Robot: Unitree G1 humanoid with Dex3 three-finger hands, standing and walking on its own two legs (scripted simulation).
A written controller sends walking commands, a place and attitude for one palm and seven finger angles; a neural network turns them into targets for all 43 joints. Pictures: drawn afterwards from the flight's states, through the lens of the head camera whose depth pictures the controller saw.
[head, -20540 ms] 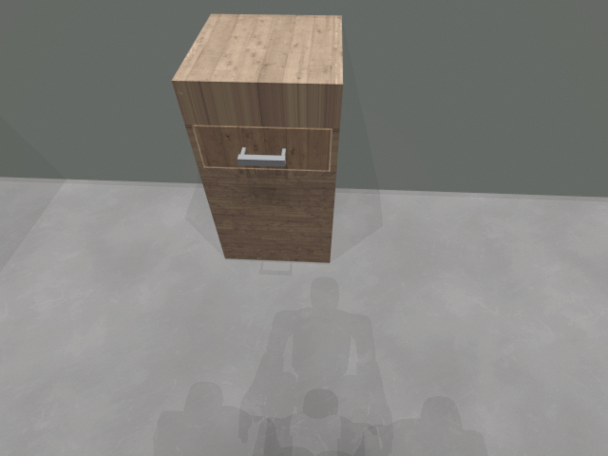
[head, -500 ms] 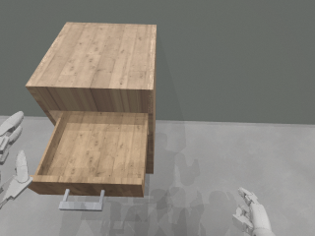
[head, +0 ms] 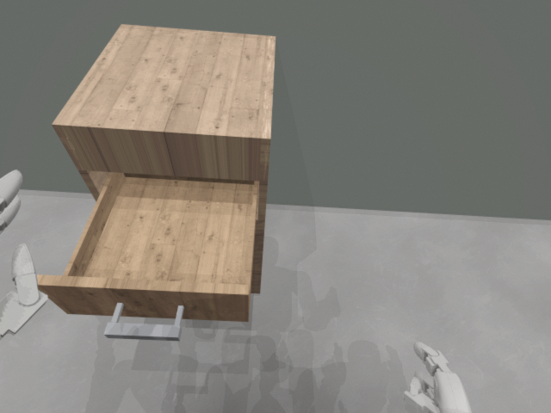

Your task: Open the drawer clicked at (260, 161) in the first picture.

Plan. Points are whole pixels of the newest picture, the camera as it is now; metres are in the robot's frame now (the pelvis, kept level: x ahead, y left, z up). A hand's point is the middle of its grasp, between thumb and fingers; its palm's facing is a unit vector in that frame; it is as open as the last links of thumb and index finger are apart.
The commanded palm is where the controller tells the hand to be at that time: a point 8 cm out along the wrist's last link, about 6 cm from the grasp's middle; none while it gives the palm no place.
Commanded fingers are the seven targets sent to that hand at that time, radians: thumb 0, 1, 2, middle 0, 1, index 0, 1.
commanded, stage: step back with the hand held close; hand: left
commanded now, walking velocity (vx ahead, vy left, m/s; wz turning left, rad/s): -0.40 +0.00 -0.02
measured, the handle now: (147, 320) +0.30 +0.26 -0.19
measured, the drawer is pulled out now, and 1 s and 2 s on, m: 0.28 0.28 0.28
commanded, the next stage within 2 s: stop stepping back and stand still in 0.52 s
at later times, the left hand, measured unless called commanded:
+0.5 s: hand (35, 399) +0.12 +0.21 +0.16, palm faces +0.24 -0.83 -0.51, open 7.4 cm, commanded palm +0.06 +0.25 +0.18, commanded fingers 0.00 0.90 0.90 -0.20 -0.30 -0.20 -0.30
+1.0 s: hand out of the picture -0.07 +0.20 +0.15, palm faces +0.41 -0.81 -0.41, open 7.5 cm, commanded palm -0.14 +0.23 +0.18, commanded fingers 0.00 0.90 0.90 -0.20 -0.30 -0.20 -0.30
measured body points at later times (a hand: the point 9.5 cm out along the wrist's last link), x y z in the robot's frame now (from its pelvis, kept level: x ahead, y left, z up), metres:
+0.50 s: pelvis -0.09 -0.02 +0.00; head -0.05 -0.01 +0.45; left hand +0.10 +0.25 +0.19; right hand +0.10 -0.27 -0.06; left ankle -0.01 +0.08 -0.73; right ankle -0.12 -0.12 -0.71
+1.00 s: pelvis -0.26 -0.05 +0.00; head -0.27 -0.04 +0.45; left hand -0.10 +0.24 +0.18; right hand -0.12 -0.31 -0.09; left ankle -0.31 +0.08 -0.74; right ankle -0.19 -0.15 -0.72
